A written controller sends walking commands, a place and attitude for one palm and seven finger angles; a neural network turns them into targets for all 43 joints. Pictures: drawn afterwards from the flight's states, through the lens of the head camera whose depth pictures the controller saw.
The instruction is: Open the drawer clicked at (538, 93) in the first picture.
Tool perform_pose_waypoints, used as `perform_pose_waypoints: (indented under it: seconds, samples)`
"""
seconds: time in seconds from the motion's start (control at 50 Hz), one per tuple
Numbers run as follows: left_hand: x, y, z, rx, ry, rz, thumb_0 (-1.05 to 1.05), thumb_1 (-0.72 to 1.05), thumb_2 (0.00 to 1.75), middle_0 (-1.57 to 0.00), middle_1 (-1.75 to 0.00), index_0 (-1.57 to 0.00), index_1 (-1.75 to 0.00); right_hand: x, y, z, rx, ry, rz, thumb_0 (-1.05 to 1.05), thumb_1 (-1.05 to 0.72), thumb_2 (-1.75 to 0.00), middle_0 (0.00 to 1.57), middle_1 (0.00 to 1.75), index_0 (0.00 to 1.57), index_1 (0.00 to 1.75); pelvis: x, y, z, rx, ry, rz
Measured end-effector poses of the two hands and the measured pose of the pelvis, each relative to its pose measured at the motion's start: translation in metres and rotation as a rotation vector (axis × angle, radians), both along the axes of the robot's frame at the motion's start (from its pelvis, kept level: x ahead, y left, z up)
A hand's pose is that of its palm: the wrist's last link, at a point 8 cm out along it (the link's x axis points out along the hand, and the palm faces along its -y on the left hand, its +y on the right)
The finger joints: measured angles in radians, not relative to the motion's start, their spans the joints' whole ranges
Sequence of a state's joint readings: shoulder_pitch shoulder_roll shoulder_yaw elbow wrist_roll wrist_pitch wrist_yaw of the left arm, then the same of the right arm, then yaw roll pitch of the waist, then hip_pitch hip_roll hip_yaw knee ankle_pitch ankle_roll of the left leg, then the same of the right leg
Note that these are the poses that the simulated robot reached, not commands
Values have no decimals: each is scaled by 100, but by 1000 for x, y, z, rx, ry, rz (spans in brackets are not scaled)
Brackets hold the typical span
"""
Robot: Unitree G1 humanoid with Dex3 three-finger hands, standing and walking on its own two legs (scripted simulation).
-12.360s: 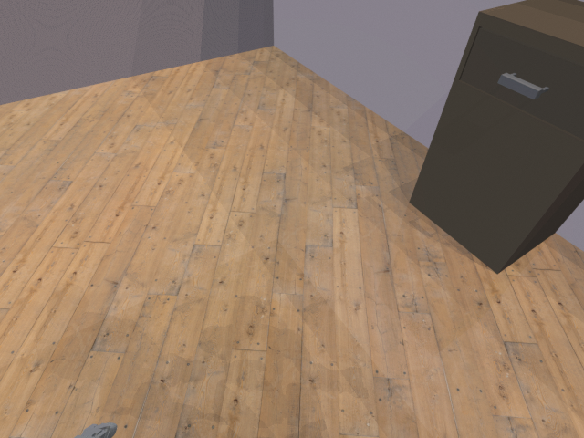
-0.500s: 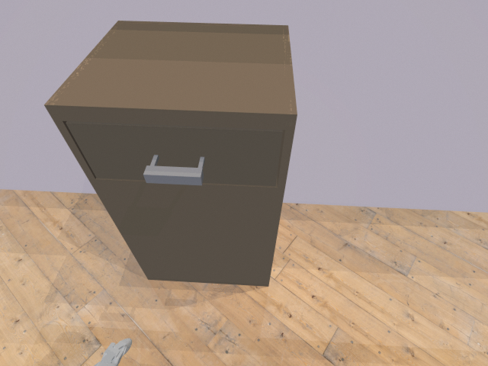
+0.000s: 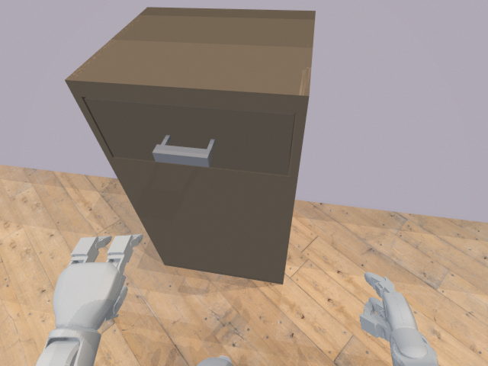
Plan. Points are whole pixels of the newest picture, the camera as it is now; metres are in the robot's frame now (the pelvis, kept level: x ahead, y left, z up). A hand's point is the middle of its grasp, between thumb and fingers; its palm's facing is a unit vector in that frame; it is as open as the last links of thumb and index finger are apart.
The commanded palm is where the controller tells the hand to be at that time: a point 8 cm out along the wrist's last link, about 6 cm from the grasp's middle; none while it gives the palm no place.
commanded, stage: raise the hand with hooked fingers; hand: left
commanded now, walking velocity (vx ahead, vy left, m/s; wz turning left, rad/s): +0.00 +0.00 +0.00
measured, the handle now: (186, 148) +0.54 +0.23 +0.03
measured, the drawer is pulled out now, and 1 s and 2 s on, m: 0.00 0.00 0.00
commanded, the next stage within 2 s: move the hooked fingers above the handle in 1.28 s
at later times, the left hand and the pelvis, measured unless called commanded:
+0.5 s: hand (123, 206) +0.32 +0.26 +0.09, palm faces +0.16 -0.08 -0.98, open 12.7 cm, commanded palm +0.29 +0.26 +0.15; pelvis +0.05 +0.03 +0.03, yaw -4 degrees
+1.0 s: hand (95, 166) +0.35 +0.30 +0.15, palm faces +0.04 -0.09 -1.00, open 13.9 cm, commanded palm +0.31 +0.30 +0.20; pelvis +0.02 +0.07 +0.04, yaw -3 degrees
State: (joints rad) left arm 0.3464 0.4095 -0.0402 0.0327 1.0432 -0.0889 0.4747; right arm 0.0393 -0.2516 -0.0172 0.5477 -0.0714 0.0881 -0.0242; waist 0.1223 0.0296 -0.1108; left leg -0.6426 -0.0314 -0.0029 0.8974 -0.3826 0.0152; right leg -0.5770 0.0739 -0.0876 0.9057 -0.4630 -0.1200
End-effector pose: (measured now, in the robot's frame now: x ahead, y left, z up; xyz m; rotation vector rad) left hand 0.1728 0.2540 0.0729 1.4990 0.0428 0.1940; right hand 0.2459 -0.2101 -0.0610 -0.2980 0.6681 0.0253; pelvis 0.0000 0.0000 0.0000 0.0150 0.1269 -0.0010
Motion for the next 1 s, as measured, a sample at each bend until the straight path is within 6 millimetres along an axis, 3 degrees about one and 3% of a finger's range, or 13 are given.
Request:
perform_pose_waypoints:
  seconds: [0.08,0.16,0.26,0.32,0.46,0.58,0.74,0.88,1.0]
  samples:
    - [41,-4,22,4,-48,8,0,26,64,-27,-70,-27,-70,-2,12,-10,76,39,-9,1,-91,-90,20,30,21,30,9,-1,3,6,10,-4]
    - [69,-13,28,-42,34,20,0,18,60,-27,-76,-27,-76,-17,13,-14,122,117,-58,1,-91,-90,20,30,21,30,22,0,14,25,13,-38]
    - [82,-22,27,-59,137,-51,0,6,55,-28,-83,-27,-83,-35,-4,-15,88,188,-125,1,-90,-90,21,30,21,30,36,4,24,29,7,-77]
    - [87,-22,35,-46,114,-105,0,-1,52,-29,-88,-28,-88,-42,-17,-16,40,218,-158,2,-90,-90,21,30,21,30,41,9,26,22,8,-80]
    - [107,1,66,-9,-50,-76,0,-17,45,-30,-98,-30,-98,-37,-27,-14,8,227,-212,2,-91,-90,20,30,20,30,46,24,27,9,11,-67]
    - [128,14,77,-43,-23,-13,0,-31,39,-31,-107,-30,-107,-22,-6,-1,47,184,-220,2,-91,-90,20,30,20,30,45,37,32,-2,-22,-61]
    - [146,16,104,-27,-14,-111,0,-44,33,-32,-116,-31,-116,-13,36,17,81,136,-171,1,-91,-90,20,30,20,30,41,52,38,-17,-73,-59]
    - [155,43,131,-8,-29,-68,0,-48,31,-32,-119,-32,-119,-27,60,15,101,174,-140,1,-91,-90,20,30,21,30,30,65,42,-28,-101,-45]
    - [154,54,128,-25,53,-78,0,-49,31,-32,-120,-31,-120,-54,65,9,95,227,-146,1,-91,-90,20,30,21,30,20,73,45,-33,-110,-43]
